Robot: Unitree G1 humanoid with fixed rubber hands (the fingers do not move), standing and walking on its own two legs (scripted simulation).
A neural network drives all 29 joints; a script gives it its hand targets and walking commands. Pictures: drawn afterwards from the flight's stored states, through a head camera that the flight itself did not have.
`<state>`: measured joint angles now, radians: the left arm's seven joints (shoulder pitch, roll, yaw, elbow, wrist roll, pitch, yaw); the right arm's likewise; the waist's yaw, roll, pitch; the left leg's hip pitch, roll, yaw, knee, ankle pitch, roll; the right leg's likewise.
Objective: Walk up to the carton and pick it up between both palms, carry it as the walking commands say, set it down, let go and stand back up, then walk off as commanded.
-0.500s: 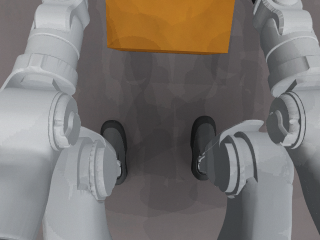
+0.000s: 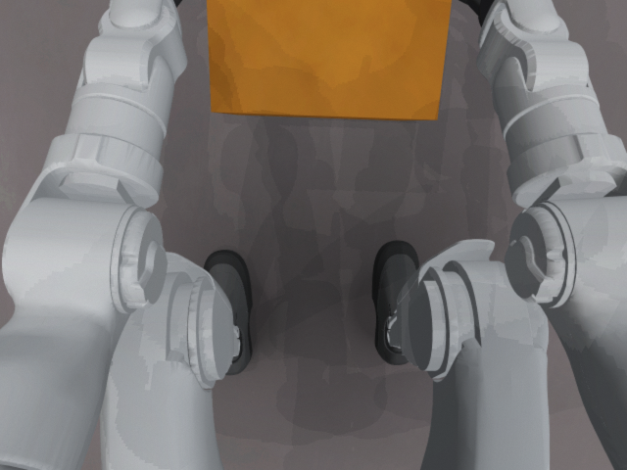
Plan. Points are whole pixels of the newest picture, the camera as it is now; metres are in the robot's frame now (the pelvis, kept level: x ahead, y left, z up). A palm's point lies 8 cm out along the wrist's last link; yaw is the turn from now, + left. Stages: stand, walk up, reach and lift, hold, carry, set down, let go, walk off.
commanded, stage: reach and lift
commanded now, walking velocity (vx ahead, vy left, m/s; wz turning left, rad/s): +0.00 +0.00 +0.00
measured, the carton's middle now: (325, 14) +0.55 -0.03 -0.24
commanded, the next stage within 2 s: none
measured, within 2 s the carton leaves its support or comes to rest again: neither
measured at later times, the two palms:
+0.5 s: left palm out of the picture +0.56 +0.13 -0.11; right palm out of the picture +0.54 -0.19 -0.11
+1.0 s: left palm out of the picture +0.54 +0.13 -0.02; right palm out of the picture +0.52 -0.18 -0.02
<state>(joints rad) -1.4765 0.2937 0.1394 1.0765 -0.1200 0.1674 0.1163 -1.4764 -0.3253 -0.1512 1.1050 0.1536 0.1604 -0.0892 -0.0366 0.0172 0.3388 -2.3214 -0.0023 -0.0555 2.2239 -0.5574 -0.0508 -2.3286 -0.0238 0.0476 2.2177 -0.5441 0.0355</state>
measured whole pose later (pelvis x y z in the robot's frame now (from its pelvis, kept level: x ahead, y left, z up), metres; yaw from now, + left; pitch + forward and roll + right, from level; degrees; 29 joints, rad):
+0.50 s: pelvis +0.01 +0.00 +0.03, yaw +0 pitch +44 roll +1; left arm -1.35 0.20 0.30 0.88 0.02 0.25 0.11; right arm -1.32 -0.22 -0.30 0.86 -0.01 0.27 -0.09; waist -0.03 0.02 0.15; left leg -2.31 -0.01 -0.05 2.11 -0.56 -0.06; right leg -2.32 -0.02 0.05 2.10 -0.54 0.04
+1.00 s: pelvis +0.00 +0.00 +0.07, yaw +0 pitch +48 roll +0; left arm -1.22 0.09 0.42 0.74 0.16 0.34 0.09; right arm -1.19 -0.10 -0.42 0.72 -0.15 0.36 -0.07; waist -0.04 0.02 -0.05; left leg -2.25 -0.02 -0.06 1.94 -0.52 -0.05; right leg -2.27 -0.01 0.05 1.93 -0.50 0.04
